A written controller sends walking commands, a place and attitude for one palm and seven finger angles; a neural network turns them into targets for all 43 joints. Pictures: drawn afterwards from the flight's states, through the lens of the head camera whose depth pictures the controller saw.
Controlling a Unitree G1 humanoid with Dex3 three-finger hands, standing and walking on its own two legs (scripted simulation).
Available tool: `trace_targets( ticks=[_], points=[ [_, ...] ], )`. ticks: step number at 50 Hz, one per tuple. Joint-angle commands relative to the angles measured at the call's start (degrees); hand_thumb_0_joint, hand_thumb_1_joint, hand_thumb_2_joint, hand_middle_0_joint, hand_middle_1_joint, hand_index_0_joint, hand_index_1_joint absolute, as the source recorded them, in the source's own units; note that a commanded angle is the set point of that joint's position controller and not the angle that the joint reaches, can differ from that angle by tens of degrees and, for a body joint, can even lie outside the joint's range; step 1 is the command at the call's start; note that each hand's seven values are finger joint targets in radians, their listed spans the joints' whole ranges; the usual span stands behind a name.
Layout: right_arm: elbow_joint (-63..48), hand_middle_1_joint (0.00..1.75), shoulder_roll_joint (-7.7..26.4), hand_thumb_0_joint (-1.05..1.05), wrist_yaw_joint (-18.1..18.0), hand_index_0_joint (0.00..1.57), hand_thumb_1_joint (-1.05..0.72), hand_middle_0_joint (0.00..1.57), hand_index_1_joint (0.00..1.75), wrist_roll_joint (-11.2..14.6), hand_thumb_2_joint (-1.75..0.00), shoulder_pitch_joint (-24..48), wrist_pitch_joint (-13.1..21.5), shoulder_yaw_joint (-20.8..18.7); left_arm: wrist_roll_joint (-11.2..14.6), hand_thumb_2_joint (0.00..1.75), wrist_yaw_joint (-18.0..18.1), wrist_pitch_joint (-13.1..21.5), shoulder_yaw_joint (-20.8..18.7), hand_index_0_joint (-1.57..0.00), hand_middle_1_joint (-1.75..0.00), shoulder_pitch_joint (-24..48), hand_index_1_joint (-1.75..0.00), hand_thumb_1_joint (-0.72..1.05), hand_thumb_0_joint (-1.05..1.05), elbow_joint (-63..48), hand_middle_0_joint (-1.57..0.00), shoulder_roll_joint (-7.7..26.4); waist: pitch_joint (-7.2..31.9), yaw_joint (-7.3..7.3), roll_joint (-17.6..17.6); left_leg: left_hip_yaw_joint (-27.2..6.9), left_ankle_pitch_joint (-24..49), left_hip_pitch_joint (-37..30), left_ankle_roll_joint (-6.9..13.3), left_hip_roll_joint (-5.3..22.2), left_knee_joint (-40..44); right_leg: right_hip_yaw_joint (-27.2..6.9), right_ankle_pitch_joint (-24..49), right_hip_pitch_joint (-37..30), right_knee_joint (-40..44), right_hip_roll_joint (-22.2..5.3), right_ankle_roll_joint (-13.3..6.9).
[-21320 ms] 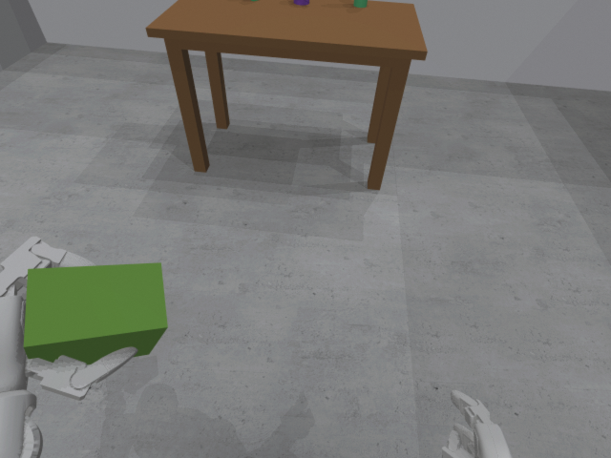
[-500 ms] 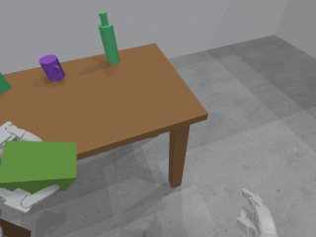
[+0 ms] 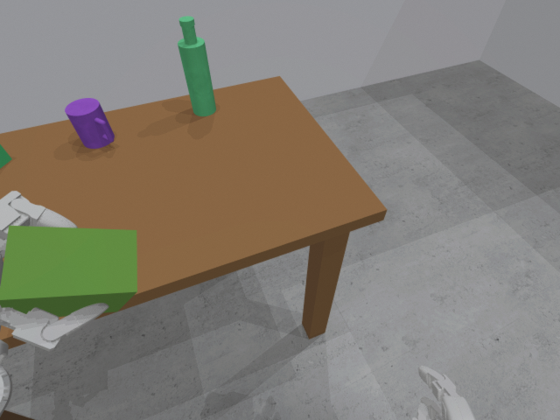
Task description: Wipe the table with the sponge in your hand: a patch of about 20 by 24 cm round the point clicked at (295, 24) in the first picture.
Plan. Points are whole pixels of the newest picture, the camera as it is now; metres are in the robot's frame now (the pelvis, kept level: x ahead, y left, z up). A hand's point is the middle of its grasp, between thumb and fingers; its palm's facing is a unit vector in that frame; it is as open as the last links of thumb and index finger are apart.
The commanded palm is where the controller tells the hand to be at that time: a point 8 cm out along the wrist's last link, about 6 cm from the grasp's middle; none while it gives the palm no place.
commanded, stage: shuffle to correct the standing spot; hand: left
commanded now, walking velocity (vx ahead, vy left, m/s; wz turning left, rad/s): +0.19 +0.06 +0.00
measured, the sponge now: (89, 275) +0.24 +0.22 +0.15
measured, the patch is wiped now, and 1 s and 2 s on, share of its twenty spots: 0.00 0.00 0.00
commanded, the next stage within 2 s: come to a stop and stand still in 0.32 s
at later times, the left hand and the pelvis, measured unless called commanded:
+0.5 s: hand (62, 233) +0.28 +0.25 +0.18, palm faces +0.35 -0.83 -0.43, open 10.7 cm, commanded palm +0.22 +0.30 +0.19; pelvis +0.05 +0.02 +0.01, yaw -2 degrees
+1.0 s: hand (38, 239) +0.28 +0.29 +0.16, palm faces +0.36 -0.85 -0.38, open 10.7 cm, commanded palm +0.23 +0.32 +0.19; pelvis +0.06 +0.05 +0.02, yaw -3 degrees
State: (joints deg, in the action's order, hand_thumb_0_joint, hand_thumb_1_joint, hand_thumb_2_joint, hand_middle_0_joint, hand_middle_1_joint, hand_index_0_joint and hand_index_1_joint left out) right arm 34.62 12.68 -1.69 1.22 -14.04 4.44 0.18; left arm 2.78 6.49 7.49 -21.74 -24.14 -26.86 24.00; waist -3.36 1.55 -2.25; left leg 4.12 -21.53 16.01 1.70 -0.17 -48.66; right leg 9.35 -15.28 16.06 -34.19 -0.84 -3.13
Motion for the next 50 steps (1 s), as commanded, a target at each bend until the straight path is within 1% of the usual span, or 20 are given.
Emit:
trace_targets(
  ticks=[1,3,6,7,9,11,14,15,16,17,21,23,25,27,29,34,40,48,49,50],
  points=[
    [-8.66,0.30,8.45,0.00,0.84,0.20,-0.90,0.20,0.30,1.09,-0.90,4.42,2.06,-4.37,1.81,1.30,0.21,4.17,-5.91,-1.20,-1.60,0.28,-1.60,0.10,0.00,-10.26,-1.20,7.60,6.80,-2.25,4.22,-13.60,-8.39,21.31,-0.54,8.32,-19.91,-28.82,23.31,-11.75,12.17,-24.30,-11.43],
    [-8.66,0.30,5.61,0.00,1.20,0.20,-0.90,0.20,0.30,0.37,-0.90,6.86,0.72,-2.58,1.20,1.30,0.27,4.70,-5.78,-1.20,-1.60,1.55,-1.60,0.10,0.00,-14.30,-1.20,7.29,6.39,-0.96,4.71,-8.43,-2.40,8.44,-0.29,9.09,-4.20,-17.68,15.30,0.76,12.10,-19.22,-7.17],
    [-8.74,0.30,5.64,0.00,-0.65,0.20,-0.90,0.20,0.30,-0.39,-0.90,8.44,1.84,-2.43,1.42,1.30,0.66,4.77,-5.68,-1.20,-1.60,3.01,-1.60,0.10,0.00,-18.47,-1.20,8.02,7.29,-0.79,0.79,1.71,7.72,-10.64,-0.77,2.44,13.44,-7.02,-5.75,9.61,5.06,-9.64,-1.94],
    [-9.36,0.30,6.71,0.00,-1.47,0.20,-0.90,0.20,0.30,-0.51,-0.90,8.60,2.58,-3.07,1.48,1.30,0.80,4.78,-5.64,-1.20,-1.60,3.94,-1.60,0.10,0.00,-20.12,-1.20,8.06,6.67,-1.08,-5.25,-4.21,2.91,-12.42,1.04,4.53,18.78,-7.21,-9.59,11.63,-1.61,-7.17,-0.40],
    [-10.72,0.30,7.98,0.00,-2.26,0.20,-0.90,0.20,0.30,-0.31,-0.90,8.94,3.03,-3.41,0.34,1.30,1.62,4.45,-7.14,-1.20,-1.60,4.10,-1.60,0.10,0.00,-21.71,-1.20,9.45,6.95,-1.47,-20.25,-28.70,-9.77,-12.34,9.47,18.55,34.45,-5.11,-18.10,18.38,-23.31,1.00,3.90],
    [-9.85,0.30,6.80,0.00,-2.01,0.20,-0.90,0.20,0.30,0.00,-0.90,9.15,3.49,-3.41,-0.24,1.30,2.12,3.75,-7.89,-1.20,-1.60,6.69,-1.60,0.10,0.00,-16.87,-1.20,9.38,5.71,-2.41,-9.17,-23.49,0.77,-5.86,9.71,17.29,32.26,-7.68,-16.11,14.55,-25.65,-1.15,3.86],
    [-9.31,0.30,5.48,0.00,-1.24,0.20,-0.90,0.20,0.30,0.93,-0.90,9.27,4.17,-1.85,-0.61,1.30,1.91,2.53,-9.95,-1.20,-1.60,8.23,-1.60,0.10,0.00,-14.55,-1.20,11.75,7.23,-3.41,-11.54,-7.60,2.01,1.56,4.39,10.38,20.95,-4.61,-7.71,-3.09,1.13,-0.81,3.53],
    [-9.32,0.30,4.48,0.00,-1.03,0.20,-0.90,0.20,0.30,0.62,-0.90,8.90,4.05,-1.56,-0.69,1.30,1.52,2.69,-8.02,-1.20,-1.60,8.05,-1.60,0.10,0.00,-13.68,-1.20,10.09,4.97,-3.24,-2.35,-4.01,-2.73,6.61,2.26,5.58,11.26,-10.43,-4.15,-5.59,11.98,-2.61,1.55],
    [-9.35,0.30,3.43,0.00,-0.90,0.20,-0.90,0.20,0.30,0.38,-0.90,8.23,3.45,-1.69,-0.34,1.30,1.04,2.35,-7.79,-1.20,-1.60,6.13,-1.60,0.10,0.00,-11.95,-1.20,10.96,3.75,-2.84,16.14,0.98,-7.06,13.72,-0.50,-0.87,-6.19,-29.66,-7.18,-6.58,20.90,-12.97,-3.65],
    [-9.34,0.30,4.06,0.00,-0.85,0.20,-0.90,0.20,0.30,0.72,-0.90,9.00,3.51,-1.59,0.94,1.30,0.92,1.08,-6.32,-1.20,-1.60,6.85,-1.60,0.10,0.00,-12.20,-1.20,9.98,2.54,-3.06,20.63,-0.96,-4.87,18.28,-1.70,-0.36,-17.57,-38.60,-5.82,-6.05,25.11,-20.70,-7.54],
    [-7.31,0.30,4.92,0.00,0.03,0.20,-0.90,0.20,0.30,0.64,-0.90,8.15,2.57,-1.47,0.87,1.30,0.68,1.94,-6.04,-1.20,-1.60,0.39,-1.60,0.10,0.00,-8.87,-1.20,6.59,4.37,-1.56,6.16,-4.83,-0.95,17.25,-1.78,6.12,-8.64,-21.78,21.94,-9.29,14.59,-17.47,-7.54],
    [-7.82,0.30,3.73,0.00,-0.27,0.20,-0.90,0.20,0.30,-0.25,-0.90,9.12,2.18,-0.73,0.75,1.30,1.41,2.82,-6.81,-1.20,-1.60,-0.99,-1.60,0.10,0.00,-8.02,-1.20,6.33,7.64,-2.26,8.03,-1.67,3.38,5.63,-1.03,4.53,7.67,-14.20,23.36,-7.26,11.39,-13.14,-4.24],
    [-7.99,0.30,3.85,0.00,-0.87,0.20,-0.90,0.20,0.30,-0.86,-0.90,9.81,2.53,-0.94,1.11,1.30,1.62,3.21,-6.16,-1.20,-1.60,-2.26,-1.60,0.10,0.00,-9.06,-1.20,5.57,10.78,-2.29,2.36,1.61,13.79,-6.45,-0.85,1.28,21.19,-9.94,19.03,-6.96,7.38,-9.08,-0.44],
    [-9.58,0.30,6.15,0.00,-1.40,0.20,-0.90,0.20,0.30,-0.77,-0.90,9.77,2.84,-2.64,1.71,1.30,1.70,3.29,-6.00,-1.20,-1.60,0.76,-1.60,0.10,0.00,-14.88,-1.20,6.71,12.93,-2.73,-2.87,-9.26,23.96,-14.10,2.62,9.98,23.67,-9.19,12.11,-1.79,1.75,-6.16,3.33],
    [-11.10,0.30,7.29,0.00,-1.78,0.20,-0.90,0.20,0.30,0.38,-0.90,10.08,2.72,-3.03,1.32,1.30,1.88,2.82,-6.26,-1.20,-1.60,2.24,-1.60,0.10,0.00,-17.74,-1.20,8.84,12.17,-3.37,-2.63,-13.81,26.25,-11.58,4.57,13.85,24.72,-9.44,3.42,-1.46,3.31,-3.94,4.51],
    [-9.60,0.30,5.95,0.00,-1.81,0.20,-0.90,0.20,0.30,0.20,-0.90,10.36,3.54,-2.03,0.89,1.30,2.60,2.12,-7.32,-1.20,-1.60,0.72,-1.60,0.10,0.00,-20.29,-1.20,9.93,13.88,-2.43,-1.98,-5.39,37.40,-10.90,-0.15,7.14,19.62,-9.84,27.86,-10.61,7.26,-5.23,3.22],
    [-10.06,0.30,6.23,0.00,-1.64,0.20,-0.90,0.20,0.30,0.07,-0.90,8.87,2.44,-2.07,1.67,1.30,2.07,0.96,-4.63,-1.20,-1.60,-4.07,-1.60,0.10,0.00,-13.90,-1.20,5.25,12.44,-2.31,-2.37,-5.93,35.70,-10.50,-0.82,8.17,23.03,-8.69,23.24,-10.20,9.98,-4.21,3.40],
    [-10.60,0.30,6.06,0.00,-2.27,0.20,-0.90,0.20,0.30,-0.26,-0.90,10.77,1.96,-1.37,2.15,1.30,1.80,-0.09,-2.79,-1.20,-1.60,3.00,-1.60,0.10,0.00,-11.53,-1.20,5.46,8.40,-2.34,0.50,-5.43,14.97,-6.86,-0.92,6.29,26.07,-11.64,13.52,-7.46,16.35,-5.06,3.06],
    [-10.45,0.30,6.17,0.00,-2.50,0.20,-0.90,0.20,0.30,-0.20,-0.90,11.88,2.02,-1.14,2.13,1.30,1.91,-0.10,-3.74,-1.20,-1.60,4.63,-1.60,0.10,0.00,-12.08,-1.20,7.50,7.87,-2.39,-0.53,-5.52,13.47,-7.55,-0.93,6.11,26.46,-12.13,11.61,-6.22,17.20,-5.09,2.95],
    [-9.51,0.30,6.98,0.00,-2.70,0.20,-0.90,0.20,0.30,-2.68,-0.90,0.88,4.60,-4.19,-7.40,1.30,1.30,5.88,-34.72,-1.20,-1.60,57.97,-1.60,0.10,0.00,-21.16,-1.20,48.51,-2.08,-4.69,15.26,-1.40,19.00,1.90,-0.20,6.28,16.09,-15.13,20.27,2.31,21.37,-5.75,5.76]
  ],
)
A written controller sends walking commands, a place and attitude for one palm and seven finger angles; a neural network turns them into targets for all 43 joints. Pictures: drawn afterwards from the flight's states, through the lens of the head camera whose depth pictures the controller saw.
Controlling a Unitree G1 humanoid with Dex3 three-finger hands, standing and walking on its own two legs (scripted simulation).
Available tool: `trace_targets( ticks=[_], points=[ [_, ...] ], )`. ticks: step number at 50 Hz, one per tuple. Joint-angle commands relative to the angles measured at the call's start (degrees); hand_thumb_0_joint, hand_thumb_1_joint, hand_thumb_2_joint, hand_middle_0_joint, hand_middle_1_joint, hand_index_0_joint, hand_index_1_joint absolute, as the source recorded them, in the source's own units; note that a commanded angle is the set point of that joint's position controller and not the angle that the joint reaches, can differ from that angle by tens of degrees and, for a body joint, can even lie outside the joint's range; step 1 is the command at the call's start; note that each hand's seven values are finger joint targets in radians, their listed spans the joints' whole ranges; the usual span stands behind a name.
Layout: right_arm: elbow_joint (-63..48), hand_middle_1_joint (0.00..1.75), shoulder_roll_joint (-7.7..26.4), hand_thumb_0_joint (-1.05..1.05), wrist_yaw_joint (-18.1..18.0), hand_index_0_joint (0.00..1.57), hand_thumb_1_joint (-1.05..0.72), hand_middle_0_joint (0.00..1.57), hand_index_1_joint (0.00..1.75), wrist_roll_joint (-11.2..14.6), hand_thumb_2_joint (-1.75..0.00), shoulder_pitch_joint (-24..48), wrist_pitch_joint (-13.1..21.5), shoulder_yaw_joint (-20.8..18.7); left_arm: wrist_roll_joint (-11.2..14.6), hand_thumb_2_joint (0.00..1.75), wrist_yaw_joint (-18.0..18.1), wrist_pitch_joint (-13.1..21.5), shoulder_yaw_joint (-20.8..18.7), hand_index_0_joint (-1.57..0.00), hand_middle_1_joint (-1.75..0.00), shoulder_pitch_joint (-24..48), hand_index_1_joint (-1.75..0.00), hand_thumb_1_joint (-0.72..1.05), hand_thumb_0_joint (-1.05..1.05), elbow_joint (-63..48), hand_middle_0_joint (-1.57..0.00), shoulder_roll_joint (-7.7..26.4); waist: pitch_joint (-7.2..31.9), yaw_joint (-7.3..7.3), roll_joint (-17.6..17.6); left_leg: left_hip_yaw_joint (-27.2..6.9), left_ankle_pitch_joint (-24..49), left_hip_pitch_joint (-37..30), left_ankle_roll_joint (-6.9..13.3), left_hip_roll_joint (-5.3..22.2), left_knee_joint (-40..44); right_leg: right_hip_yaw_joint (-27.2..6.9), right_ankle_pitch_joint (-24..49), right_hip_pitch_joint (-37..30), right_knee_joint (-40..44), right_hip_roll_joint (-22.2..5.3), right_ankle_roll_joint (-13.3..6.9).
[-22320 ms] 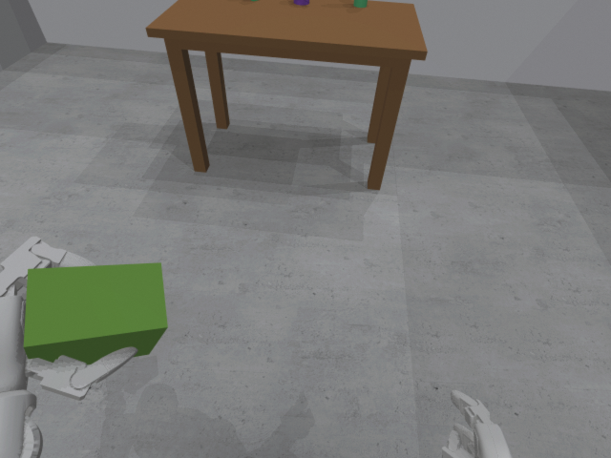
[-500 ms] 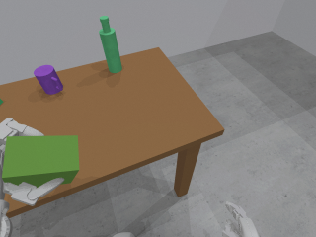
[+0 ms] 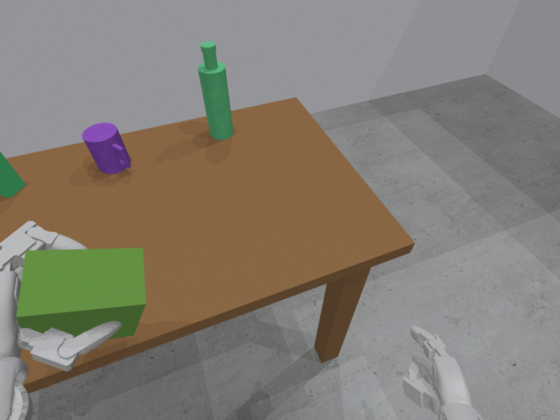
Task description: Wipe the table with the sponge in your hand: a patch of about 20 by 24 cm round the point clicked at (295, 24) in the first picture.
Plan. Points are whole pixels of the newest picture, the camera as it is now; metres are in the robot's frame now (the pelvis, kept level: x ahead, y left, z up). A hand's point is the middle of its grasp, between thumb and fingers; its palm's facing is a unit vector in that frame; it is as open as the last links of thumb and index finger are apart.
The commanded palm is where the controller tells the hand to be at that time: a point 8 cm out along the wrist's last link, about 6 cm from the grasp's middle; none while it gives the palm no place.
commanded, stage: come to a stop and stand still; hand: left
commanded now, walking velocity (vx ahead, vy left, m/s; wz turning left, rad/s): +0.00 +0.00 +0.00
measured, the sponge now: (103, 297) +0.22 +0.22 +0.12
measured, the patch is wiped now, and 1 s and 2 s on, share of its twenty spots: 0.00 0.00 0.00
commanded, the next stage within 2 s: look again from close up in 0.72 s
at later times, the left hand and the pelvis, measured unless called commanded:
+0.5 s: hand out of the picture +0.17 +0.31 +0.16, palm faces +0.46 -0.82 -0.35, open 10.7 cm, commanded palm +0.11 +0.32 +0.17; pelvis -0.05 +0.04 -0.01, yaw +0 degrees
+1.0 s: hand (31, 289) +0.21 +0.29 +0.15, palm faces +0.40 -0.85 -0.35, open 10.7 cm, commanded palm +0.15 +0.32 +0.17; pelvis -0.01 +0.04 +0.00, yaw +1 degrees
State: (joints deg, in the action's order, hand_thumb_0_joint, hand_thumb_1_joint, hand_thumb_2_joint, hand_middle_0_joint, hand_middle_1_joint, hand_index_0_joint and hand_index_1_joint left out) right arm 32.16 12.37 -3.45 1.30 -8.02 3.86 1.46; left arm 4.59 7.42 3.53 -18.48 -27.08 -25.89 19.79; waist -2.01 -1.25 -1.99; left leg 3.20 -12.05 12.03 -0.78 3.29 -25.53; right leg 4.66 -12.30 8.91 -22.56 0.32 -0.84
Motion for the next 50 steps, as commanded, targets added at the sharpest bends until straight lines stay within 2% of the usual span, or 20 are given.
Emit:
trace_targets(
  ticks=[1,2,3,4,5,7,8,12,14,15,17,21,25,29,30,34,37,45,49,50],
  points=[
    [-3.65,0.30,1.86,0.00,0.01,0.20,-0.90,0.20,0.30,-1.68,-0.90,-1.38,5.55,-3.27,-4.69,1.30,-2.02,7.86,-16.02,-1.20,-1.60,29.13,-1.60,0.10,0.00,8.51,-1.20,19.39,8.68,-1.05,15.74,-0.88,9.37,-0.64,1.91,-3.91,-3.32,-11.76,24.68,2.59,3.54,-8.96,-2.62],
    [-9.09,0.30,4.96,0.00,0.54,0.20,-0.90,0.20,0.30,-0.89,-0.90,-0.18,6.21,-4.65,-2.64,1.30,-1.32,8.79,-12.81,-1.20,-1.60,17.27,-1.60,0.10,0.00,0.02,-1.20,15.51,5.37,-2.90,9.69,0.15,10.16,-1.41,0.94,-1.52,-2.43,-13.06,33.28,0.41,3.99,-8.07,1.43],
    [-8.03,0.30,6.24,0.00,0.78,0.20,-0.90,0.20,0.30,-0.37,-0.90,-0.68,6.58,-4.57,-1.84,1.30,-1.40,9.04,-7.59,-1.20,-1.60,14.35,-1.60,0.10,0.00,1.40,-1.20,10.37,10.16,-1.55,3.67,-0.87,10.47,-2.71,1.50,-1.41,0.79,-10.48,27.32,-4.17,0.32,-7.83,1.04],
    [-8.20,0.30,5.77,0.00,1.47,0.20,-0.90,0.20,0.30,0.24,-0.90,1.84,7.36,-4.48,-0.84,1.30,-1.68,10.25,-2.34,-1.20,-1.60,13.05,-1.60,0.10,0.00,-4.41,-1.20,5.32,13.26,-1.65,-8.52,-0.87,13.79,-7.02,2.65,-0.20,1.80,-9.04,18.98,-2.64,-2.08,-6.31,1.29],
    [-8.46,0.30,6.67,0.00,2.27,0.20,-0.90,0.20,0.30,-0.18,-0.90,1.02,7.67,-4.63,-1.32,1.30,-1.30,10.81,-2.28,-1.20,-1.60,13.76,-1.60,0.10,0.00,-9.65,-1.20,6.88,13.64,-1.85,-9.69,-1.71,14.66,-7.13,2.84,1.59,1.48,-9.08,13.04,-1.27,-2.01,-5.15,1.80],
    [-8.88,0.30,6.09,0.00,3.19,0.20,-0.90,0.20,0.30,-0.57,-0.90,1.97,8.23,-4.23,-1.86,1.30,-1.00,11.50,-0.44,-1.20,-1.60,11.83,-1.60,0.10,0.00,-16.44,-1.20,6.86,13.29,-1.71,-8.71,-3.53,11.20,-3.67,3.07,2.34,2.50,-7.72,7.79,-2.26,-2.18,-4.25,1.47],
    [-8.88,0.30,6.11,0.00,3.29,0.20,-0.90,0.20,0.30,-0.67,-0.90,2.05,8.58,-3.92,-2.05,1.30,-0.71,11.72,-1.40,-1.20,-1.60,11.22,-1.60,0.10,0.00,-16.94,-1.20,8.06,11.67,-1.57,-5.75,-4.40,5.85,-0.15,2.76,2.08,3.75,-7.45,3.89,-2.70,-1.69,-3.68,1.26],
    [-9.26,0.30,6.38,0.00,2.20,0.20,-0.90,0.20,0.30,-0.75,-0.90,2.05,8.37,-3.57,-2.21,1.30,0.25,12.29,-9.83,-1.20,-1.60,7.74,-1.60,0.10,0.00,-14.24,-1.20,13.60,5.62,-1.00,3.51,-5.99,-12.11,5.79,2.38,1.48,7.03,-6.79,-9.34,1.41,2.02,-2.80,1.05],
    [-8.87,0.30,6.55,0.00,1.24,0.20,-0.90,0.20,0.30,-0.71,-0.90,2.44,7.70,-3.43,-2.16,1.30,0.73,12.57,-14.49,-1.20,-1.60,7.13,-1.60,0.10,0.00,-11.90,-1.20,17.23,2.56,-0.65,1.35,-6.51,-16.71,6.90,2.61,2.13,8.76,-6.41,-13.00,4.09,2.58,-2.36,1.10],
    [-8.77,0.30,6.14,0.00,1.06,0.20,-0.90,0.20,0.30,-0.73,-0.90,1.79,7.41,-3.32,-2.11,1.30,0.57,12.89,-12.35,-1.20,-1.60,8.49,-1.60,0.10,0.00,-11.02,-1.20,14.13,2.42,-0.21,-1.06,-7.31,-19.57,9.20,3.02,2.91,10.20,-5.39,-12.49,2.37,0.71,-2.27,1.02],
    [-8.80,0.30,6.04,0.00,0.98,0.20,-0.90,0.20,0.30,-0.46,-0.90,1.16,7.69,-3.32,-2.23,1.30,0.37,13.47,-12.19,-1.20,-1.60,10.77,-1.60,0.10,0.00,-10.29,-1.20,13.57,2.84,-0.41,-5.15,-7.57,-22.45,12.60,3.61,4.03,12.06,-4.86,-9.13,-1.72,-2.74,-1.27,1.08],
    [-8.12,0.30,6.14,0.00,1.68,0.20,-0.90,0.20,0.30,-0.42,-0.90,0.46,9.40,-3.33,-2.96,1.30,-0.50,14.32,-8.04,-1.20,-1.60,12.56,-1.60,0.10,0.00,-12.28,-1.20,10.70,5.71,-0.27,-4.72,-6.97,-18.81,8.45,3.61,3.53,9.85,-5.08,-5.13,-2.71,-1.38,-1.40,1.02],
    [-6.95,0.30,6.44,0.00,2.32,0.20,-0.90,0.20,0.30,-0.42,-0.90,0.46,10.80,-3.19,-4.26,1.30,-0.77,13.83,-3.02,-1.20,-1.60,12.90,-1.60,0.10,0.00,-13.26,-1.20,6.93,4.30,-0.04,-6.37,-8.59,-23.49,9.80,3.55,4.27,12.47,-5.04,-6.33,-2.20,-2.24,-0.43,1.36],
    [-5.89,0.30,6.41,0.00,2.39,0.20,-0.90,0.20,0.30,-0.62,-0.90,0.53,10.81,-3.30,-5.09,1.30,0.06,13.43,-6.05,-1.20,-1.60,13.71,-1.60,0.10,0.00,-11.85,-1.20,10.04,3.43,-0.28,-3.81,-7.69,-20.95,7.78,3.11,3.39,10.74,-6.32,-5.25,-0.14,0.35,-0.39,1.26],
    [-5.92,0.30,6.03,0.00,2.30,0.20,-0.90,0.20,0.30,-0.94,-0.90,0.33,10.57,-3.11,-5.03,1.30,0.04,13.44,-5.41,-1.20,-1.60,13.90,-1.60,0.10,0.00,-11.32,-1.20,8.91,3.16,-0.17,-2.24,-7.76,-19.79,7.35,3.03,2.81,9.88,-6.79,-5.21,0.24,1.69,-0.69,1.15],
    [-6.16,0.30,5.97,0.00,1.93,0.20,-0.90,0.20,0.30,-1.05,-0.90,1.16,9.95,-3.17,-4.66,1.30,-0.26,13.50,-8.00,-1.20,-1.60,14.87,-1.60,0.10,0.00,-10.79,-1.20,11.00,1.22,-0.12,-3.09,-7.46,-20.30,6.04,2.32,1.79,10.15,-8.23,-8.25,3.24,4.31,-0.34,0.89],
    [-6.64,0.30,5.86,0.00,1.90,0.20,-0.90,0.20,0.30,-1.11,-0.90,0.93,9.66,-3.03,-4.28,1.30,-0.59,13.59,-6.43,-1.20,-1.60,15.24,-1.60,0.10,0.00,-11.12,-1.20,8.99,2.86,-0.16,-3.44,-7.56,-17.63,4.91,2.32,1.68,10.23,-8.10,-5.02,1.35,3.71,-0.08,0.89],
    [-6.99,0.30,5.72,0.00,2.15,0.20,-0.90,0.20,0.30,-0.97,-0.90,1.25,9.08,-3.11,-3.69,1.30,-0.85,12.62,-5.21,-1.20,-1.60,11.03,-1.60,0.10,0.00,-12.14,-1.20,7.73,7.66,-0.28,-1.96,-5.54,-1.84,-1.18,1.73,0.88,6.66,-7.24,5.35,-0.52,2.98,-0.82,0.95],
    [-7.37,0.30,5.77,0.00,1.88,0.20,-0.90,0.20,0.30,-0.71,-0.90,2.16,8.31,-3.25,-3.14,1.30,-0.44,12.12,-8.54,-1.20,-1.60,9.08,-1.60,0.10,0.00,-13.80,-1.20,11.14,9.62,-0.58,-1.41,-4.79,8.78,-3.78,1.38,0.66,4.22,-7.03,11.94,-1.63,2.01,-1.52,0.95],
    [-7.33,0.30,5.67,0.00,1.85,0.20,-0.90,0.20,0.30,-0.85,-0.90,1.79,7.86,-3.17,-2.78,1.30,-0.55,12.07,-7.60,-1.20,-1.60,8.30,-1.60,0.10,0.00,-13.23,-1.20,9.72,10.01,-0.49,-1.09,-4.76,10.64,-3.91,1.44,0.68,3.86,-6.70,12.83,-2.14,1.82,-1.69,0.96]
  ],
)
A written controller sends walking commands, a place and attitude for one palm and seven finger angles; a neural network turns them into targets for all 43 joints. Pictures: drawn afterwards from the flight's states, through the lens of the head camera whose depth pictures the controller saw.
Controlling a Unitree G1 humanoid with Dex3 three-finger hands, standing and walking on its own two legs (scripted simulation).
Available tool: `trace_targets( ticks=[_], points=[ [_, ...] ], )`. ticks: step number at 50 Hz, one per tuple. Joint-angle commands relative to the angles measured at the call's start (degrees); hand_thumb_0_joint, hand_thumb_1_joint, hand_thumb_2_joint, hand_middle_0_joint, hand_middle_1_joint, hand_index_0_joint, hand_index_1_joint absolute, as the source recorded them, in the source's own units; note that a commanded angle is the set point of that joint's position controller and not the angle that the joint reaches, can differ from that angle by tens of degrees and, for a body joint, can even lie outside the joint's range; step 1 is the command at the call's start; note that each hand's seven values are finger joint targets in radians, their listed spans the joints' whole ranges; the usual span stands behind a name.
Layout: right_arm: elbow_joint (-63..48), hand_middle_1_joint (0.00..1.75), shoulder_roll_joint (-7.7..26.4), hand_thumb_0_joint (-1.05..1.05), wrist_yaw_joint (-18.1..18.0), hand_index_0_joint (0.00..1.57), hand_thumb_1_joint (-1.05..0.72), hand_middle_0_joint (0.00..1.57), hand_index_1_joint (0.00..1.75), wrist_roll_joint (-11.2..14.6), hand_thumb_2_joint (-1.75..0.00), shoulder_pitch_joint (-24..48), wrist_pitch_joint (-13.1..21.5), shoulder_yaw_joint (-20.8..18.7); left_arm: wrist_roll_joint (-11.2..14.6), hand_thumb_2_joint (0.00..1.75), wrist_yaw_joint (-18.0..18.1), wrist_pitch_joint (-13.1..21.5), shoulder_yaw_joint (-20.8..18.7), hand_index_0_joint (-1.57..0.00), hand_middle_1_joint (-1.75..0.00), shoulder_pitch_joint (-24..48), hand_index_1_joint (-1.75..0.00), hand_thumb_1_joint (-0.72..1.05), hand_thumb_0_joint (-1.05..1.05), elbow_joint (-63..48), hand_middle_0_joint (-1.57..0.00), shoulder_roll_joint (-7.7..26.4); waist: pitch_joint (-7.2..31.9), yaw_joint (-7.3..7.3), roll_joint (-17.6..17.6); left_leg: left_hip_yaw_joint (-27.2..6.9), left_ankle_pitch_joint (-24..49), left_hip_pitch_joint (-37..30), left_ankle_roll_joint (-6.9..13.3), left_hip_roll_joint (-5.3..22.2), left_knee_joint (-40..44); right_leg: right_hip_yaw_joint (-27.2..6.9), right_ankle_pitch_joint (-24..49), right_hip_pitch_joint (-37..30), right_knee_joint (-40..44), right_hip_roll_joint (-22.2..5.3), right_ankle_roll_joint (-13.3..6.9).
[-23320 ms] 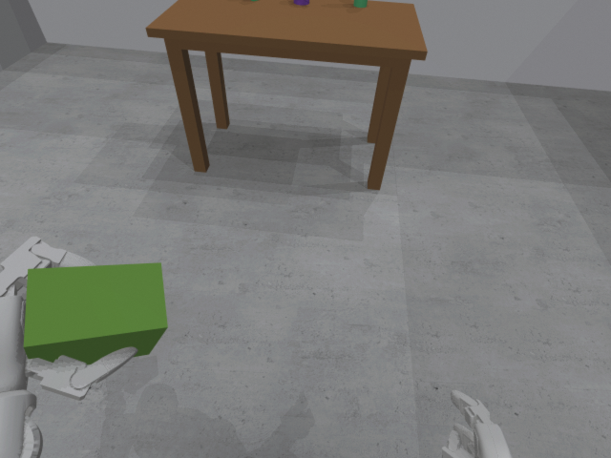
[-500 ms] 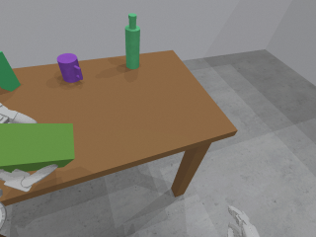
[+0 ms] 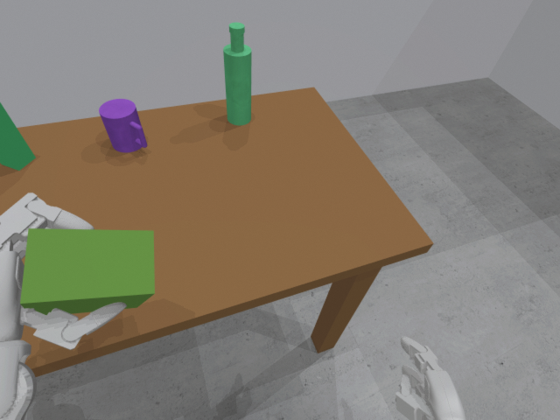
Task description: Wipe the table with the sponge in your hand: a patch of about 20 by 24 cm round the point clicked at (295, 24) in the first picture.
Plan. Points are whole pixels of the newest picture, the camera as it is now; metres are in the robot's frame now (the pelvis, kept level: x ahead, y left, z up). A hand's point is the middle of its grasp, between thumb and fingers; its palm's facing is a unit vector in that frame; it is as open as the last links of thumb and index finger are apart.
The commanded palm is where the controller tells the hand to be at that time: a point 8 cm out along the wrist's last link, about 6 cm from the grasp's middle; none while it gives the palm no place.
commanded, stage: look again from close up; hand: left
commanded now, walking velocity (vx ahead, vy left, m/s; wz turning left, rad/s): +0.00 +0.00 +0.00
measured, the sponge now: (109, 274) +0.23 +0.22 +0.13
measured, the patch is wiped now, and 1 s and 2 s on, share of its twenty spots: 0.00 0.00 0.00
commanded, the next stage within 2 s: come to a stop and stand still in 0.06 s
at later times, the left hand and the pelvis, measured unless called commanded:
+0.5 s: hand (90, 259) +0.24 +0.24 +0.15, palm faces +0.38 -0.84 -0.38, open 10.7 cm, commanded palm +0.18 +0.27 +0.17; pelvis +0.02 -0.01 +0.00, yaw +0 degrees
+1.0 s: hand (82, 266) +0.23 +0.24 +0.15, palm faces +0.37 -0.85 -0.38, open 10.7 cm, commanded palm +0.17 +0.27 +0.17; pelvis +0.01 -0.01 +0.00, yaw +0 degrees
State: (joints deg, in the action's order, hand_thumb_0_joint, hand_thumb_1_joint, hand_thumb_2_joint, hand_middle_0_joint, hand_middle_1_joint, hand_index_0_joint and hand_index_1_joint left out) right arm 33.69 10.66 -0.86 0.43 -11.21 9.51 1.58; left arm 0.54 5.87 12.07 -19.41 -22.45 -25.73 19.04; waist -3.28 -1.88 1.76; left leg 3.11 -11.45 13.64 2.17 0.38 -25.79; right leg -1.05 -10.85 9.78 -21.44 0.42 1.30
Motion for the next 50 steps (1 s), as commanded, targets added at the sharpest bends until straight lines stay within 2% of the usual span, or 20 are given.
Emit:
trace_targets(
  ticks=[1,4,5,9,10,14,15,19,20,24,25,29,30,34,35,37,44,45,49,50],
  points=[
    [-9.42,0.30,7.39,0.00,-0.78,0.20,-0.90,0.20,0.30,0.27,-0.90,5.12,2.06,-3.54,1.46,1.30,0.97,3.46,-6.80,-1.20,-1.60,3.72,-1.60,0.10,0.00,-14.78,-1.20,10.82,11.64,0.14,-5.44,-4.68,12.18,-6.47,-1.60,3.74,3.64,-1.31,12.66,-3.02,0.17,-1.95,-1.30],
    [-9.34,0.30,7.41,0.00,-1.04,0.20,-0.90,0.20,0.30,0.49,-0.90,5.81,1.62,-3.49,1.71,1.30,1.21,3.25,-8.47,-1.20,-1.60,2.23,-1.60,0.10,0.00,-15.35,-1.20,12.42,11.86,0.09,-6.48,-4.40,15.74,-7.16,-1.71,3.95,2.90,-0.73,14.38,-3.17,-0.36,-2.15,-1.22],
    [-9.27,0.30,7.30,0.00,-1.00,0.20,-0.90,0.20,0.30,0.34,-0.90,5.26,1.24,-3.39,1.98,1.30,1.05,3.17,-7.29,-1.20,-1.60,1.12,-1.60,0.10,0.00,-14.23,-1.20,10.86,11.95,0.16,-5.60,-4.42,15.68,-6.99,-1.56,3.98,3.00,-0.58,14.18,-3.32,-0.25,-2.07,-1.18],
    [-9.44,0.30,7.47,0.00,-1.20,0.20,-0.90,0.20,0.30,0.63,-0.90,5.83,0.86,-3.66,2.12,1.30,1.28,2.79,-8.08,-1.20,-1.60,0.31,-1.60,0.10,0.00,-15.14,-1.20,11.87,11.55,0.27,-6.37,-4.29,16.76,-7.36,-1.65,4.17,2.58,-0.86,15.37,-3.16,-0.21,-2.46,-1.27],
    [-9.35,0.30,7.62,0.00,-1.18,0.20,-0.90,0.20,0.30,0.40,-0.90,5.17,0.53,-3.56,2.33,1.30,1.10,2.69,-6.71,-1.20,-1.60,-0.16,-1.60,0.10,0.00,-14.08,-1.20,10.21,11.49,0.40,-5.08,-4.36,16.79,-6.88,-1.64,4.04,2.88,-0.50,15.25,-3.46,-0.07,-2.13,-1.18],
    [-9.51,0.30,7.53,0.00,-1.69,0.20,-0.90,0.20,0.30,0.68,-0.90,6.12,0.43,-3.85,2.27,1.30,1.59,2.33,-8.27,-1.20,-1.60,-0.31,-1.60,0.10,0.00,-15.36,-1.20,12.17,12.05,0.38,-5.56,-4.13,18.11,-8.32,-1.62,4.18,2.11,-1.62,17.72,-2.87,0.15,-2.78,-1.31],
    [-9.44,0.30,7.60,0.00,-1.63,0.20,-0.90,0.20,0.30,0.35,-0.90,5.48,0.03,-3.56,2.48,1.30,1.39,2.24,-6.79,-1.20,-1.60,-0.56,-1.60,0.10,0.00,-14.23,-1.20,10.49,12.01,0.46,-4.93,-4.13,17.85,-7.63,-1.52,3.98,2.48,-1.09,17.30,-3.44,0.42,-2.57,-1.21],
    [-9.46,0.30,7.53,0.00,-1.99,0.20,-0.90,0.20,0.30,0.65,-0.90,6.36,-0.17,-3.77,2.55,1.30,1.69,1.68,-7.74,-1.20,-1.60,0.16,-1.60,0.10,0.00,-14.33,-1.20,11.79,11.39,0.54,-4.67,-4.11,15.85,-8.03,-1.55,3.92,2.62,-2.10,16.90,-2.69,1.13,-2.93,-1.36],
    [-9.38,0.30,7.71,0.00,-1.89,0.20,-0.90,0.20,0.30,0.30,-0.90,5.73,-0.54,-3.54,2.70,1.30,1.44,1.66,-6.23,-1.20,-1.60,0.26,-1.60,0.10,0.00,-13.35,-1.20,10.15,10.98,0.66,-4.90,-4.18,14.75,-7.06,-1.50,3.74,3.48,-1.51,15.45,-3.04,1.40,-2.59,-1.25],
    [-9.50,0.30,7.40,0.00,-2.25,0.20,-0.90,0.20,0.30,0.52,-0.90,6.80,-0.47,-3.65,2.63,1.30,1.80,1.39,-7.82,-1.20,-1.60,1.08,-1.60,0.10,0.00,-14.15,-1.20,12.28,10.25,0.51,-5.15,-4.44,10.69,-6.72,-1.32,3.76,4.00,-2.43,13.36,-2.40,2.47,-3.00,-1.36],
    [-9.40,0.30,7.53,0.00,-2.13,0.20,-0.90,0.20,0.30,0.13,-0.90,6.07,-0.83,-3.42,2.79,1.30,1.56,1.31,-6.18,-1.20,-1.60,0.74,-1.60,0.10,0.00,-13.01,-1.20,10.35,9.99,0.64,-4.43,-4.35,10.27,-5.99,-1.24,3.46,4.25,-2.04,12.99,-2.83,2.81,-2.71,-1.32],
    [-9.63,0.30,7.39,0.00,-2.31,0.20,-0.90,0.20,0.30,0.50,-0.90,6.94,-0.79,-3.66,2.73,1.30,1.77,0.97,-7.72,-1.20,-1.60,0.77,-1.60,0.10,0.00,-13.41,-1.20,12.23,9.86,0.59,-4.32,-4.40,9.07,-6.52,-1.16,3.46,4.09,-2.92,12.78,-2.12,3.54,-3.12,-1.41],
    [-9.56,0.30,7.42,0.00,-2.17,0.20,-0.90,0.20,0.30,0.16,-0.90,6.15,-1.12,-3.43,2.91,1.30,1.51,0.85,-6.03,-1.20,-1.60,0.19,-1.60,0.10,0.00,-11.88,-1.20,10.14,9.50,0.69,-3.21,-4.28,8.22,-5.73,-1.15,3.29,4.57,-2.27,11.81,-2.52,3.75,-2.83,-1.28],
    [-9.64,0.30,7.46,0.00,-2.29,0.20,-0.90,0.20,0.30,0.54,-0.90,7.03,-0.83,-3.67,2.62,1.30,1.67,0.83,-6.81,-1.20,-1.60,1.83,-1.60,0.10,0.00,-13.39,-1.20,11.65,8.64,0.73,-5.66,-4.39,5.29,-5.69,-1.33,3.40,5.41,-2.73,9.11,-1.26,4.17,-2.80,-1.37],
    [-9.55,0.30,7.57,0.00,-2.19,0.20,-0.90,0.20,0.30,0.18,-0.90,6.25,-1.09,-3.44,2.75,1.30,1.53,0.86,-5.42,-1.20,-1.60,1.72,-1.60,0.10,0.00,-12.52,-1.20,10.12,8.20,0.82,-5.23,-4.39,4.02,-4.70,-1.26,3.20,5.99,-2.18,7.89,-1.60,4.39,-2.42,-1.23],
    [-9.81,0.30,7.68,0.00,-2.13,0.20,-0.90,0.20,0.30,0.26,-0.90,6.10,-0.94,-3.60,2.65,1.30,1.56,0.89,-5.73,-1.20,-1.60,2.38,-1.60,0.10,0.00,-13.07,-1.20,10.62,8.27,0.77,-4.99,-4.91,3.06,-4.39,-1.26,3.22,6.22,-2.58,7.28,-1.81,4.48,-2.34,-1.36],
    [-9.70,0.30,7.53,0.00,-2.31,0.20,-0.90,0.20,0.30,0.58,-0.90,6.68,-0.39,-3.76,2.52,1.30,1.84,1.01,-7.40,-1.20,-1.60,0.87,-1.60,0.10,0.00,-15.25,-1.20,12.25,10.45,0.69,-6.13,-5.05,5.92,-5.81,-1.21,3.85,5.69,-2.29,9.54,-2.66,3.03,-2.63,-1.42],
    [-9.58,0.30,7.61,0.00,-2.23,0.20,-0.90,0.20,0.30,0.24,-0.90,5.97,-0.64,-3.51,2.67,1.30,1.69,1.07,-6.38,-1.20,-1.60,0.20,-1.60,0.10,0.00,-14.55,-1.20,11.02,10.53,0.65,-5.89,-5.14,6.02,-5.03,-1.09,3.81,6.16,-1.64,9.32,-3.34,2.89,-2.33,-1.25],
    [-9.55,0.30,7.47,0.00,-2.35,0.20,-0.90,0.20,0.30,0.61,-0.90,6.35,-0.35,-3.70,2.53,1.30,1.80,0.88,-7.42,-1.20,-1.60,-0.59,-1.60,0.10,0.00,-14.18,-1.20,12.01,10.20,0.66,-5.96,-5.23,5.52,-5.27,-1.30,4.42,6.24,-1.73,8.93,-2.69,2.62,-2.54,-1.24],
    [-9.46,0.30,7.62,0.00,-2.24,0.20,-0.90,0.20,0.30,0.26,-0.90,5.52,-0.65,-3.42,2.71,1.30,1.56,0.87,-5.95,-1.20,-1.60,-0.70,-1.60,0.10,0.00,-13.23,-1.20,10.23,9.43,0.76,-5.30,-5.46,4.62,-3.81,-1.26,4.24,6.92,-1.14,8.14,-3.10,2.76,-2.18,-1.12]
  ],
)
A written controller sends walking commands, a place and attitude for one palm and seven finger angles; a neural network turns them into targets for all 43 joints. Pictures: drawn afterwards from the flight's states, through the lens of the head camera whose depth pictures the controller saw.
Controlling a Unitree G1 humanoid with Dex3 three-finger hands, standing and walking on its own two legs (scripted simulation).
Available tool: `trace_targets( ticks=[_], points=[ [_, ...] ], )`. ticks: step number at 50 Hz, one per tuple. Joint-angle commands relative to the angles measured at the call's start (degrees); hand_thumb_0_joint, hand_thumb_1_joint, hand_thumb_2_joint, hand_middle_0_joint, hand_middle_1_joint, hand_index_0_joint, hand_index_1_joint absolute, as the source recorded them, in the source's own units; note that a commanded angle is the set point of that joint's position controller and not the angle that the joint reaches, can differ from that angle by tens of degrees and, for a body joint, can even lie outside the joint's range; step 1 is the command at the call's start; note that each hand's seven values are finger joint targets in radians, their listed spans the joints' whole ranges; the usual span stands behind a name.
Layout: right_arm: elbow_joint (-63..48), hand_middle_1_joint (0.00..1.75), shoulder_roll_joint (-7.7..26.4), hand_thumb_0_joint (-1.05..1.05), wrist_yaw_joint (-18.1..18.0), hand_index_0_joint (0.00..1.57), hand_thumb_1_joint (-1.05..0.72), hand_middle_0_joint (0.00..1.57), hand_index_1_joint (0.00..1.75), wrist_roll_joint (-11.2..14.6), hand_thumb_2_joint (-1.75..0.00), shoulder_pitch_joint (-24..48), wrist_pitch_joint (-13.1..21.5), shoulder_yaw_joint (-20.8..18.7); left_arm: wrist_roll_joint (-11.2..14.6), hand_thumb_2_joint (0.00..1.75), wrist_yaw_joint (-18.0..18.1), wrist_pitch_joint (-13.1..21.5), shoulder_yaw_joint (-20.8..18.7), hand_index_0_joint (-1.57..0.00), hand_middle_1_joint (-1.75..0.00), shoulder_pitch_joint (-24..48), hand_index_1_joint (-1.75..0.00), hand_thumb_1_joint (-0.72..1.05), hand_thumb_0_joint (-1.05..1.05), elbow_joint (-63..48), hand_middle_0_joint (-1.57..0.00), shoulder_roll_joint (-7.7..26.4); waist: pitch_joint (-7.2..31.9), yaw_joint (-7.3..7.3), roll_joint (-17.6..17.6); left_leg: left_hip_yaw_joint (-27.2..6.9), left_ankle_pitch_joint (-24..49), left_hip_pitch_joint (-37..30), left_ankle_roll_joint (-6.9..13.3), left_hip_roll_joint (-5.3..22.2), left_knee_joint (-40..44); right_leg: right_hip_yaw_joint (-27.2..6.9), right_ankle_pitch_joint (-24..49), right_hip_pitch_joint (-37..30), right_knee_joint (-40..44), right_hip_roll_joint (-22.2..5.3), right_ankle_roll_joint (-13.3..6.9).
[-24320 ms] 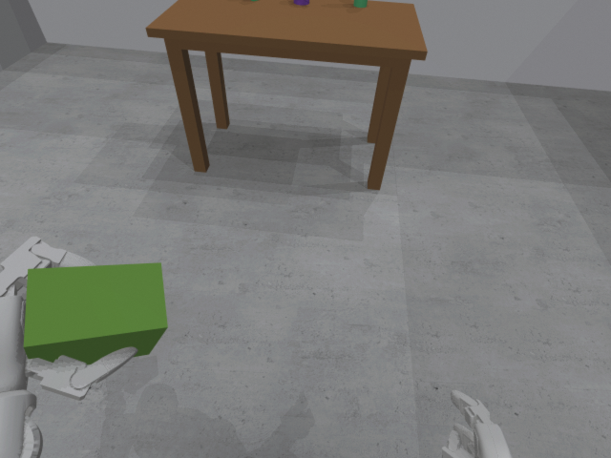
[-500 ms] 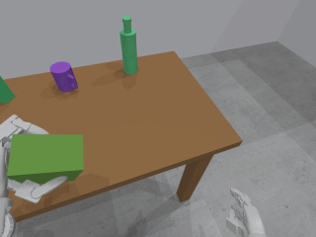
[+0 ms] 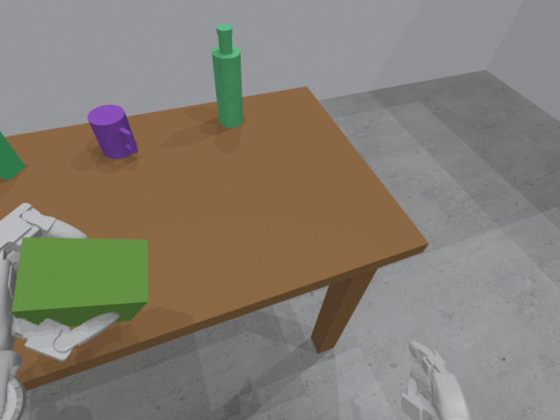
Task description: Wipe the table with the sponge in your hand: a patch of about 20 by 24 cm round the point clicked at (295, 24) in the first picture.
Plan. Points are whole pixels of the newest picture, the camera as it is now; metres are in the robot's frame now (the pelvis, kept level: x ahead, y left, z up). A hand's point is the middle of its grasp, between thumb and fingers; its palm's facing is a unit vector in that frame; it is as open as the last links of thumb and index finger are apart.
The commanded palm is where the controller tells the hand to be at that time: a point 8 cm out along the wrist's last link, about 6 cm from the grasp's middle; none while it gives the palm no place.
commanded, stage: come to a stop and stand still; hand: left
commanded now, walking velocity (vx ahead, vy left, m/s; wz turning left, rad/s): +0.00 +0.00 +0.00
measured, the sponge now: (102, 284) +0.23 +0.22 +0.13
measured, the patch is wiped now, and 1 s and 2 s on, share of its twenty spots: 0.00 0.00 0.00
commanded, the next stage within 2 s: look again from close up in 0.08 s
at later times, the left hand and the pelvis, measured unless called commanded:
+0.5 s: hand (26, 279) +0.22 +0.28 +0.15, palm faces +0.44 -0.82 -0.36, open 10.7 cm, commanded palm +0.15 +0.29 +0.17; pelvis -0.01 +0.01 +0.00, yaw +0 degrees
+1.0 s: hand (76, 290) +0.22 +0.24 +0.13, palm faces +0.23 -0.86 -0.46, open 10.7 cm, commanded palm +0.17 +0.29 +0.17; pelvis +0.00 +0.01 -0.01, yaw -2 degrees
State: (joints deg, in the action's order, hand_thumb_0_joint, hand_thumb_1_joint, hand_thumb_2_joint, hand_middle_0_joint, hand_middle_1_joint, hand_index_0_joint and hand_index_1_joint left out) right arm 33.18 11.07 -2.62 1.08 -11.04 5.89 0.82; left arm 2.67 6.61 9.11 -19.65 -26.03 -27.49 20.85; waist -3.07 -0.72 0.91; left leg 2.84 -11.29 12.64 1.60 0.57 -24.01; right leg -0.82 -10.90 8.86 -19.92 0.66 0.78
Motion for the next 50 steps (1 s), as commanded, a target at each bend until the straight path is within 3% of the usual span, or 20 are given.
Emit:
trace_targets(
  ticks=[1,2,3,4,6,9,13,14,20,25,32,33,34,35,37,39,45,47,49,50],
  points=[
    [-8.51,0.30,9.44,0.00,0.20,0.20,-0.90,0.20,0.30,-3.76,-0.90,-0.96,5.40,-3.19,-8.88,1.30,0.44,10.59,-40.03,-1.20,-1.60,63.95,-1.60,0.10,0.00,-25.95,-1.20,56.44,-0.25,-1.47,1.22,-3.31,7.55,6.43,0.52,6.36,-4.09,-4.54,7.60,8.82,3.69,-5.97,-0.69],
    [-4.19,0.30,2.46,0.00,0.24,0.20,-0.90,0.20,0.30,-1.55,-0.90,3.71,5.38,-1.03,-2.90,1.30,-2.02,8.33,-15.69,-1.20,-1.60,29.84,-1.60,0.10,0.00,8.88,-1.20,18.52,11.86,-0.27,0.70,-4.38,11.58,-4.58,0.31,2.19,-0.27,-5.34,7.94,6.12,-0.62,-6.00,-3.48],
    [-7.36,0.30,6.52,0.00,0.33,0.20,-0.90,0.20,0.30,-0.98,-0.90,2.75,6.11,-3.85,-0.88,1.30,-1.62,8.20,-12.99,-1.20,-1.60,13.53,-1.60,0.10,0.00,3.95,-1.20,15.45,9.51,-2.68,-3.17,-3.06,11.69,-5.88,-0.89,3.00,-0.97,-8.23,12.87,3.28,1.88,-4.56,-2.96],
    [-7.64,0.30,7.21,0.00,1.40,0.20,-0.90,0.20,0.30,0.40,-0.90,1.99,6.34,-4.44,0.27,1.30,-1.55,6.79,-6.80,-1.20,-1.60,7.58,-1.60,0.10,0.00,7.14,-1.20,6.37,13.70,-1.72,-9.37,-1.37,12.68,-8.61,-0.77,3.15,-0.72,-6.22,13.48,0.26,-1.88,-4.68,-3.37],
    [-8.61,0.30,8.13,0.00,2.54,0.20,-0.90,0.20,0.30,0.17,-0.90,2.50,6.14,-4.43,0.52,1.30,-1.83,7.92,-5.02,-1.20,-1.60,8.50,-1.60,0.10,0.00,-6.13,-1.20,7.90,15.80,-1.51,-11.94,-3.48,15.16,-7.80,-0.07,4.59,0.36,-3.88,10.75,-1.03,-4.30,-3.89,-2.11],
    [-9.57,0.30,7.08,0.00,3.50,0.20,-0.90,0.20,0.30,0.77,-0.90,5.08,6.38,-3.31,0.52,1.30,-1.46,7.16,-1.57,-1.20,-1.60,2.11,-1.60,0.10,0.00,-9.39,-1.20,5.38,13.01,-1.77,-4.45,-3.88,9.99,-4.53,0.17,5.60,2.32,-1.42,7.51,-0.82,-4.77,-2.54,-0.88],
    [-10.11,0.30,7.60,0.00,1.81,0.20,-0.90,0.20,0.30,0.10,-0.90,4.87,5.92,-3.17,-0.01,1.30,-0.31,7.33,-8.87,-1.20,-1.60,4.68,-1.60,0.10,0.00,-9.62,-1.20,12.09,8.22,-1.35,2.89,-4.75,-3.14,1.35,-0.07,4.73,4.01,-2.21,1.29,0.79,-1.94,-2.45,-0.57],
    [-9.84,0.30,7.70,0.00,1.17,0.20,-0.90,0.20,0.30,0.17,-0.90,5.52,5.61,-3.02,-0.04,1.30,0.34,7.53,-12.95,-1.20,-1.60,6.36,-1.60,0.10,0.00,-10.98,-1.20,16.10,7.63,-1.22,1.70,-4.75,-4.15,1.31,-0.14,4.55,4.55,-1.94,0.61,1.35,-1.87,-2.30,-0.57],
    [-9.34,0.30,7.01,0.00,0.08,0.20,-0.90,0.20,0.30,-0.39,-0.90,5.18,6.38,-2.17,-0.19,1.30,-0.03,9.17,-9.02,-1.20,-1.60,13.72,-1.60,0.10,0.00,-10.60,-1.20,11.64,5.93,-0.71,-10.29,-5.73,-11.82,3.58,0.59,4.97,7.19,-1.47,-1.07,-0.01,-2.51,-1.92,-1.06],
    [-8.12,0.30,7.40,0.00,1.10,0.20,-0.90,0.20,0.30,-0.46,-0.90,3.85,7.67,-2.50,-1.10,1.30,-0.27,8.46,-2.71,-1.20,-1.60,11.01,-1.60,0.10,0.00,-9.51,-1.20,5.78,7.97,-0.55,-6.04,-4.72,-5.62,-0.70,-0.20,3.77,4.98,-1.61,2.28,0.51,-0.23,-1.55,-1.04],
    [-8.54,0.30,7.45,0.00,1.04,0.20,-0.90,0.20,0.30,-0.53,-0.90,4.36,5.85,-2.95,-0.75,1.30,0.09,7.16,-6.66,-1.20,-1.60,7.60,-1.60,0.10,0.00,-9.27,-1.20,8.96,10.14,-0.79,-2.64,-3.56,7.26,-3.14,-0.83,3.35,2.49,-1.57,10.47,-0.88,-0.22,-2.01,-0.80],
    [-8.12,0.30,9.13,0.00,1.71,0.20,-0.90,0.20,0.30,-4.56,-0.90,0.37,7.11,-2.44,-9.84,1.30,-0.09,13.24,-38.89,-1.20,-1.60,66.37,-1.60,0.10,0.00,-26.11,-1.20,54.76,0.68,-1.49,1.01,-4.07,9.21,6.64,0.60,5.64,-4.39,-4.66,10.01,8.60,2.07,-5.18,-0.94],
    [-3.69,0.30,4.56,0.00,1.45,0.20,-0.90,0.20,0.30,-0.80,-0.90,3.78,5.07,-2.51,-5.13,1.30,-0.73,10.20,-25.54,-1.20,-1.60,46.70,-1.60,0.10,0.00,-2.42,-1.20,32.63,6.56,-1.35,-12.53,-5.75,15.47,-3.77,-0.83,7.04,-4.62,-0.42,5.38,11.87,-5.38,-8.28,-5.35],
    [-5.99,0.30,5.73,0.00,2.28,0.20,-0.90,0.20,0.30,-2.05,-0.90,3.39,4.89,-3.62,-2.78,1.30,-1.42,9.65,-17.06,-1.20,-1.60,31.52,-1.60,0.10,0.00,-3.21,-1.20,21.05,9.47,-1.45,-13.03,-4.79,17.35,-7.54,-2.54,5.43,-0.90,0.00,6.94,7.19,-8.82,-4.09,-4.94],
    [-8.46,0.30,7.69,0.00,3.22,0.20,-0.90,0.20,0.30,-0.52,-0.90,1.74,5.91,-4.87,-0.95,1.30,-2.76,8.47,-10.74,-1.20,-1.60,19.71,-1.60,0.10,0.00,-1.16,-1.20,13.51,16.46,-1.72,-17.05,-3.96,17.12,-11.43,-0.31,5.34,-2.07,-2.09,5.61,5.87,-9.41,-2.75,-3.32],
    [-9.66,0.30,6.86,0.00,5.25,0.20,-0.90,0.20,0.30,0.41,-0.90,1.63,5.67,-4.86,0.35,1.30,-3.58,7.68,-6.46,-1.20,-1.60,6.04,-1.60,0.10,0.00,-6.83,-1.20,6.69,19.10,-1.99,-14.71,-4.52,21.06,-13.70,0.70,6.23,-2.58,-0.87,6.22,5.11,-10.22,-2.41,-2.31],
    [-11.11,0.30,7.58,0.00,3.61,0.20,-0.90,0.20,0.30,0.84,-0.90,3.78,3.83,-3.78,0.18,1.30,-1.49,4.45,-10.33,-1.20,-1.60,-0.76,-1.60,0.10,0.00,-8.98,-1.20,10.87,12.07,-0.84,8.82,-2.72,7.97,-3.41,-0.50,5.10,-1.84,-1.37,10.91,1.24,-4.14,-3.77,-1.12],
    [-10.98,0.30,7.62,0.00,1.83,0.20,-0.90,0.20,0.30,0.55,-0.90,4.57,3.49,-3.40,0.48,1.30,-1.05,5.20,-13.37,-1.20,-1.60,3.34,-1.60,0.10,0.00,-8.52,-1.20,13.25,9.89,-0.41,6.82,-3.14,5.22,-3.18,-0.56,4.57,-0.25,-2.75,8.33,3.08,-3.85,-3.89,-1.31],
    [-10.51,0.30,7.66,0.00,0.50,0.20,-0.90,0.20,0.30,0.43,-0.90,5.94,3.24,-2.93,0.07,1.30,-0.27,5.80,-16.18,-1.20,-1.60,8.93,-1.60,0.10,0.00,-10.92,-1.20,17.26,9.48,-0.49,-0.82,-3.12,4.89,-4.19,-0.20,4.89,1.14,-3.20,7.71,3.51,-4.54,-3.81,-1.39],
    [-10.29,0.30,6.92,0.00,0.17,0.20,-0.90,0.20,0.30,0.17,-0.90,5.35,3.13,-2.57,0.50,1.30,-0.49,6.14,-12.65,-1.20,-1.60,9.96,-1.60,0.10,0.00,-9.42,-1.20,13.19,9.45,-0.37,-4.37,-3.11,4.04,-3.15,0.16,5.00,1.42,-2.35,7.08,2.44,-4.41,-3.93,-1.44]
  ],
)
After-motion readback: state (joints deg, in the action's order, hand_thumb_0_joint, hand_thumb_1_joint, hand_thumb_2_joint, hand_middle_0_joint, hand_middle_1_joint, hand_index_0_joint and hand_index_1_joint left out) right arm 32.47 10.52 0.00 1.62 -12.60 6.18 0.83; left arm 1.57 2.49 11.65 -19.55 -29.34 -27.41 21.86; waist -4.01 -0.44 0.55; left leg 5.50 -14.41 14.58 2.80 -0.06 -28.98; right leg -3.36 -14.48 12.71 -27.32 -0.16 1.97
